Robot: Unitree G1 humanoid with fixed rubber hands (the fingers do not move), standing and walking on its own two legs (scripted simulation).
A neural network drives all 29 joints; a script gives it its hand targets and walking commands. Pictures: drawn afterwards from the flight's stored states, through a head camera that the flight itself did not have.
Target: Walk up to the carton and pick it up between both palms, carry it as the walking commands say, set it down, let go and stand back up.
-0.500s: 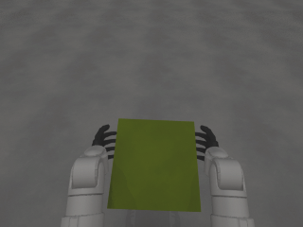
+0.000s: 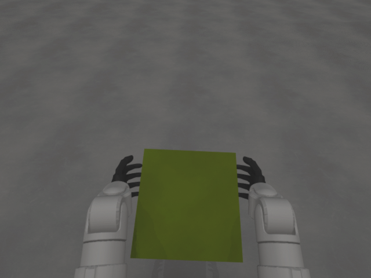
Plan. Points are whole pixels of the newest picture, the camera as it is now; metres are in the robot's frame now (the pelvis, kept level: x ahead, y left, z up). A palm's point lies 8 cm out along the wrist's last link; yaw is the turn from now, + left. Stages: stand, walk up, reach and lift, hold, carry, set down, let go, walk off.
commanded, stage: carry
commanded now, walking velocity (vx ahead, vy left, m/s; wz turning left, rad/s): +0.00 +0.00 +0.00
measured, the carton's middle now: (186, 209) +0.29 +0.00 -0.04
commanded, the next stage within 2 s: hold in 1.12 s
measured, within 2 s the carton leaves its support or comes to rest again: neither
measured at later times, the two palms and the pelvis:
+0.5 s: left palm (119, 188) +0.29 +0.15 +0.06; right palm (252, 190) +0.29 -0.14 +0.06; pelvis +0.00 +0.01 +0.00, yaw +0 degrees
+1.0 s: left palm (117, 188) +0.29 +0.15 +0.06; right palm (250, 191) +0.28 -0.13 +0.05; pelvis +0.00 +0.01 +0.00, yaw -1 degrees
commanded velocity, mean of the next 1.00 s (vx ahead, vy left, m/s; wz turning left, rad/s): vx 0.00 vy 0.00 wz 0.00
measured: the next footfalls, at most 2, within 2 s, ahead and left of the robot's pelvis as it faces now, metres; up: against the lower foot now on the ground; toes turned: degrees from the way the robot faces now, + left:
none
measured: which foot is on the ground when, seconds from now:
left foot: down 0.00-1.00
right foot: down 0.00-1.00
